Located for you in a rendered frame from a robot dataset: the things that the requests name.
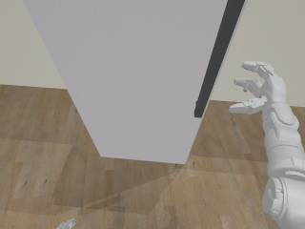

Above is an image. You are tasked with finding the right robot hand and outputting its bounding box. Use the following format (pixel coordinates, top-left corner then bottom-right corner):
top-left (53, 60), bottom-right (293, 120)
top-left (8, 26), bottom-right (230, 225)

top-left (229, 61), bottom-right (287, 115)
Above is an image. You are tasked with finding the right robot upper arm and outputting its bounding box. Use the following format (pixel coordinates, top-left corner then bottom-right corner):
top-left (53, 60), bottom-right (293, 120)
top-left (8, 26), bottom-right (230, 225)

top-left (262, 177), bottom-right (305, 229)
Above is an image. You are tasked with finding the handle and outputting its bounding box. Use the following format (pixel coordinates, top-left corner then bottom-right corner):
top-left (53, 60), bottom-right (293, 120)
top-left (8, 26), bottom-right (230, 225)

top-left (193, 0), bottom-right (245, 118)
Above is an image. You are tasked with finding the fridge door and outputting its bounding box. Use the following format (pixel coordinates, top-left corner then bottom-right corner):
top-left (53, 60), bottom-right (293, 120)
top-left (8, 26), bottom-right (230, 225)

top-left (22, 0), bottom-right (246, 164)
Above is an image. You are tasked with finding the left robot hand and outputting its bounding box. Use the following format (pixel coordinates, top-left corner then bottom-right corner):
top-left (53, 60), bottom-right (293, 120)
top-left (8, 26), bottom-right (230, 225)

top-left (56, 219), bottom-right (76, 229)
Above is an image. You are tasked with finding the robot right forearm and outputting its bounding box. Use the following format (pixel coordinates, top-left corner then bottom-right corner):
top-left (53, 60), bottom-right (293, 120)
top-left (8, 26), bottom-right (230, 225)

top-left (261, 102), bottom-right (305, 182)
